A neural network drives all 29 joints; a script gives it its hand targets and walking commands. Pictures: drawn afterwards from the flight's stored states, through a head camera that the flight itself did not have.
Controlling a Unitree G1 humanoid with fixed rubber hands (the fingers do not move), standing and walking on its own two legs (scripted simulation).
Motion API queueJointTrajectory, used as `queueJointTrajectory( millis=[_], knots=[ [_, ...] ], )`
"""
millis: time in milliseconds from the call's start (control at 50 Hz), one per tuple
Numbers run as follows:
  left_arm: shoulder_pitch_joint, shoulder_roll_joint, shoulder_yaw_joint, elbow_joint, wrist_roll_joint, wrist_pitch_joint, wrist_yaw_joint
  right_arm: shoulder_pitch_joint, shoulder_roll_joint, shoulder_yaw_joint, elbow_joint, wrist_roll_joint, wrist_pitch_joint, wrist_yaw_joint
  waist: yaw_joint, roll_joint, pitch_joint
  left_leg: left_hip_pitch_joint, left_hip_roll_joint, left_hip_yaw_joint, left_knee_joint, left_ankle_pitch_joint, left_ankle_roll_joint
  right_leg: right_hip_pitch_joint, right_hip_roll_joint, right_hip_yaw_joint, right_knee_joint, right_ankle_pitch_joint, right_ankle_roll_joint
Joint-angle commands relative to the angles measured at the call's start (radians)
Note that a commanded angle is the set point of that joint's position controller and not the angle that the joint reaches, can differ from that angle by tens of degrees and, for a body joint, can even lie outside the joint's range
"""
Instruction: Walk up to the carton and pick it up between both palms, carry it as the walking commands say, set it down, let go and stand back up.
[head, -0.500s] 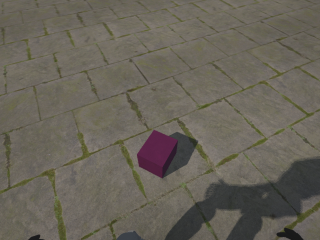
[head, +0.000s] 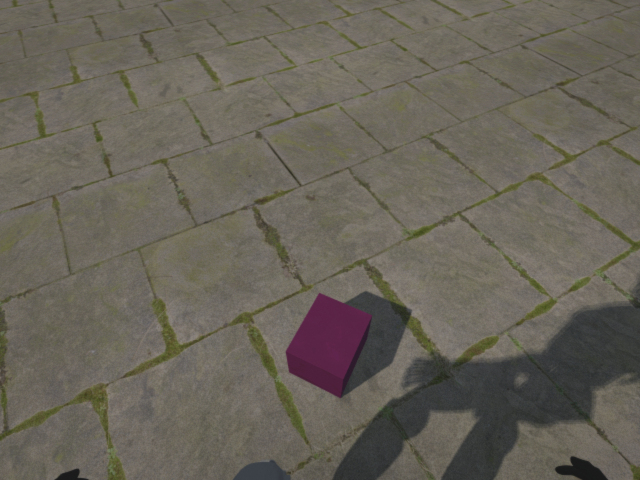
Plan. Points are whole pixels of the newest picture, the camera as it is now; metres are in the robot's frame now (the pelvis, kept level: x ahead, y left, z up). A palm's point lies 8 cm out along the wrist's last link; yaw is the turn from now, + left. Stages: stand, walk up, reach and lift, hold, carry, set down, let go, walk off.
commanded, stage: walk up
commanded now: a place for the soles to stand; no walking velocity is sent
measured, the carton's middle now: (329, 344) +0.58 +0.00 -0.67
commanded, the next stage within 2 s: none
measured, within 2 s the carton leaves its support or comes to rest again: neither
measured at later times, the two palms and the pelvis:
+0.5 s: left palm (47, 462) +0.15 +0.36 -0.08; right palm out of the picture +0.11 -0.30 -0.06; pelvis +0.03 +0.03 +0.00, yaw -4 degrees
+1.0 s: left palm (71, 464) +0.15 +0.33 -0.07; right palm out of the picture +0.11 -0.34 -0.06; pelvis +0.03 +0.00 +0.00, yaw -3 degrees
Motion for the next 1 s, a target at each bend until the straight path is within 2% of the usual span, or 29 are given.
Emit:
queueJointTrajectory(
  millis=[0, 20, 40, 60, 80, 120, 140, 180, 200, 240, 260, 280, 300, 320, 340, 360, 380, 400, 420, 460, 500, 540, 560, 580, 640, 660, 760, 800, 980],
  knots=[
    [-0.079, 0.085, 0.008, -0.060, 0.007, 0.041, -0.004, 0.167, -0.212, -0.055, 0.039, -0.007, -0.043, -0.057, -0.058, 0.035, -0.086, 0.260, 0.095, -0.184, -0.442, 0.051, 0.025, -0.142, -0.001, 0.000, 0.277, 0.031, -0.069],
    [-0.080, 0.060, 0.004, -0.065, -0.006, 0.051, 0.005, 0.106, -0.316, -0.067, 0.001, -0.012, -0.051, -0.064, -0.023, 0.188, -0.021, 0.230, 0.317, -0.560, -0.556, 0.030, 0.094, -0.308, 0.089, 0.059, 0.308, -0.241, -0.019],
    [-0.095, 0.168, 0.025, -0.028, -0.004, 0.063, 0.016, 0.047, -0.301, -0.056, 0.005, -0.002, -0.052, -0.068, -0.037, 0.053, -0.007, 0.176, 0.328, -0.497, -0.497, 0.075, 0.170, -0.232, 0.025, 0.172, 0.286, -0.222, -0.012],
    [-0.080, 0.157, 0.022, -0.013, -0.007, 0.064, 0.010, 0.026, -0.251, -0.043, 0.010, 0.001, -0.052, -0.068, -0.012, 0.042, -0.006, 0.219, 0.278, -0.418, -0.433, 0.256, 0.170, -0.216, 0.034, 0.129, 0.266, -0.206, -0.003],
    [-0.054, 0.157, 0.019, 0.002, -0.011, 0.064, 0.008, 0.010, -0.237, -0.037, 0.012, 0.002, -0.051, -0.071, -0.015, 0.066, -0.043, 0.288, 0.246, -0.334, -0.406, 0.360, 0.137, -0.221, 0.028, 0.110, 0.228, -0.186, -0.007],
    [-0.056, 0.130, 0.019, 0.024, -0.006, 0.059, 0.005, 0.016, -0.208, -0.027, 0.012, 0.004, -0.049, -0.072, -0.024, 0.110, -0.040, 0.274, 0.204, -0.203, -0.346, 0.622, 0.133, -0.144, 0.037, 0.056, 0.161, -0.147, -0.004],
    [-0.069, 0.119, 0.022, 0.018, -0.007, 0.059, 0.002, 0.019, -0.205, -0.029, 0.020, 0.002, -0.046, -0.071, -0.020, 0.080, -0.044, 0.285, 0.201, -0.202, -0.326, 0.716, 0.130, -0.123, 0.056, 0.039, 0.144, -0.149, -0.012],
    [-0.048, 0.113, 0.018, 0.014, -0.001, 0.057, 0.004, 0.013, -0.208, -0.028, 0.007, 0.007, -0.039, -0.069, -0.022, 0.113, -0.076, 0.240, 0.191, -0.139, -0.291, 0.764, 0.135, -0.047, 0.078, -0.018, 0.101, -0.092, -0.027],
    [-0.048, 0.107, 0.020, 0.017, -0.007, 0.053, 0.005, -0.004, -0.201, -0.026, 0.005, 0.013, -0.034, -0.068, -0.022, 0.115, -0.093, 0.272, 0.189, -0.137, -0.264, 0.755, 0.131, -0.032, 0.068, -0.005, 0.048, -0.095, -0.027],
    [-0.046, 0.100, 0.021, 0.017, 0.004, 0.044, 0.006, -0.013, -0.195, -0.021, -0.002, 0.012, -0.025, -0.068, 0.001, 0.089, -0.118, 0.190, 0.156, -0.106, -0.205, 0.643, 0.102, 0.102, 0.072, -0.008, -0.091, 0.085, -0.047],
    [-0.022, 0.128, 0.024, 0.013, 0.013, 0.038, 0.010, -0.026, -0.183, -0.015, -0.008, 0.021, -0.020, -0.067, 0.019, 0.039, -0.114, 0.130, 0.149, -0.099, -0.180, 0.559, 0.078, 0.157, 0.052, 0.037, -0.129, 0.129, -0.067],
    [-0.038, 0.178, 0.042, 0.015, 0.021, 0.033, 0.012, -0.021, -0.148, -0.009, -0.021, 0.023, -0.020, -0.064, 0.008, -0.077, -0.131, 0.067, 0.107, -0.061, -0.136, 0.430, 0.041, 0.197, -0.050, 0.187, -0.149, 0.203, -0.104],
    [-0.091, 0.200, 0.048, 0.002, 0.027, 0.038, 0.007, 0.001, -0.114, 0.000, -0.022, 0.033, -0.021, -0.063, -0.020, -0.220, -0.108, 0.050, 0.042, -0.025, -0.140, 0.170, 0.010, 0.145, -0.133, 0.305, -0.185, 0.228, -0.152],
    [-0.153, 0.201, 0.038, -0.011, 0.026, 0.039, 0.004, -0.001, -0.105, 0.003, -0.017, 0.035, -0.020, -0.063, -0.031, -0.195, -0.082, 0.088, 0.004, 0.014, -0.163, -0.003, 0.007, 0.068, -0.164, 0.282, -0.170, 0.204, -0.185],
    [-0.156, 0.202, 0.037, -0.012, 0.020, 0.049, -0.003, -0.011, -0.133, -0.006, 0.009, 0.027, -0.025, -0.067, -0.038, -0.186, -0.084, 0.143, 0.013, -0.004, -0.235, 0.011, 0.018, 0.050, -0.113, 0.231, -0.098, 0.172, -0.174],
    [-0.188, 0.165, 0.022, -0.020, 0.015, 0.059, -0.005, 0.011, -0.176, -0.012, 0.033, 0.007, -0.040, -0.073, -0.042, -0.114, -0.057, 0.179, 0.072, -0.117, -0.342, 0.044, 0.035, -0.040, -0.033, 0.159, 0.016, 0.149, -0.112],
    [-0.133, 0.118, 0.018, 0.000, 0.007, 0.070, -0.007, -0.010, -0.224, -0.022, 0.032, 0.002, -0.051, -0.073, -0.013, 0.029, -0.066, 0.202, 0.191, -0.285, -0.436, -0.018, 0.079, -0.090, 0.039, 0.066, 0.102, 0.018, -0.059],
    [-0.130, 0.118, 0.013, 0.010, 0.013, 0.077, -0.009, -0.010, -0.241, -0.023, 0.032, -0.006, -0.057, -0.075, -0.019, 0.049, -0.046, 0.237, 0.266, -0.357, -0.468, 0.024, 0.133, -0.137, 0.044, 0.048, 0.096, -0.130, -0.035],
    [-0.128, 0.121, 0.014, 0.013, 0.013, 0.080, -0.007, -0.010, -0.244, -0.026, 0.039, -0.008, -0.058, -0.072, -0.021, 0.056, -0.042, 0.265, 0.283, -0.369, -0.463, 0.091, 0.165, -0.147, 0.038, 0.071, 0.104, -0.193, -0.030],
    [-0.114, 0.126, 0.018, 0.019, 0.016, 0.074, -0.016, -0.032, -0.234, -0.021, 0.034, -0.006, -0.055, -0.069, -0.018, 0.057, -0.073, 0.247, 0.254, -0.272, -0.399, 0.182, 0.151, -0.066, 0.034, 0.070, 0.017, -0.180, -0.030],
    [-0.123, 0.138, 0.023, 0.023, 0.021, 0.056, -0.017, -0.044, -0.198, -0.009, 0.032, -0.002, -0.046, -0.068, -0.009, 0.020, -0.100, 0.141, 0.146, -0.104, -0.314, 0.316, 0.065, 0.113, 0.034, 0.076, -0.079, 0.130, -0.052],
    [-0.118, 0.173, 0.026, 0.016, 0.021, 0.046, -0.015, -0.046, -0.172, -0.006, 0.016, 0.018, -0.045, -0.064, -0.007, -0.055, -0.130, 0.117, 0.099, -0.055, -0.270, 0.262, 0.026, 0.142, -0.035, 0.184, -0.092, 0.253, -0.088],
    [-0.162, 0.175, 0.024, 0.003, 0.016, 0.043, -0.016, -0.041, -0.165, -0.006, 0.018, 0.020, -0.043, -0.066, -0.022, -0.048, -0.119, 0.136, 0.068, -0.026, -0.277, 0.177, 0.025, 0.087, -0.054, 0.194, -0.073, 0.233, -0.100],
    [-0.164, 0.164, 0.029, -0.001, 0.014, 0.053, -0.017, -0.043, -0.159, -0.007, 0.017, 0.014, -0.043, -0.068, -0.025, -0.073, -0.123, 0.150, 0.087, -0.059, -0.305, 0.127, 0.033, 0.086, -0.026, 0.163, -0.042, 0.190, -0.096],
    [-0.149, 0.131, 0.020, 0.002, 0.010, 0.061, -0.019, -0.065, -0.187, -0.011, 0.016, 0.000, -0.049, -0.070, -0.007, 0.009, -0.128, 0.168, 0.139, -0.101, -0.325, 0.136, 0.058, 0.062, 0.007, 0.110, -0.020, 0.139, -0.077],
    [-0.131, 0.130, 0.014, 0.001, 0.012, 0.062, -0.019, -0.063, -0.203, -0.010, 0.027, -0.002, -0.053, -0.068, -0.007, 0.022, -0.141, 0.159, 0.134, -0.096, -0.316, 0.131, 0.060, 0.059, 0.003, 0.119, -0.032, 0.140, -0.075],
    [-0.152, 0.155, 0.022, 0.001, 0.014, 0.056, -0.018, -0.077, -0.173, -0.004, 0.027, 0.010, -0.045, -0.066, -0.018, -0.073, -0.095, 0.152, 0.096, -0.047, -0.283, 0.141, 0.034, 0.039, -0.027, 0.162, -0.080, 0.157, -0.097],
    [-0.143, 0.135, 0.017, -0.001, 0.007, 0.059, -0.023, -0.078, -0.187, -0.003, 0.038, 0.008, -0.048, -0.065, -0.007, -0.006, -0.115, 0.167, 0.106, -0.080, -0.335, 0.100, 0.041, 0.031, -0.012, 0.146, -0.065, 0.092, -0.081],
    [-0.167, 0.156, 0.026, -0.002, 0.021, 0.053, -0.024, -0.076, -0.180, 0.002, 0.028, 0.003, -0.042, -0.063, -0.019, -0.046, -0.099, 0.145, 0.085, -0.063, -0.294, 0.086, 0.041, 0.033, -0.020, 0.182, -0.122, 0.047, -0.090]
  ],
)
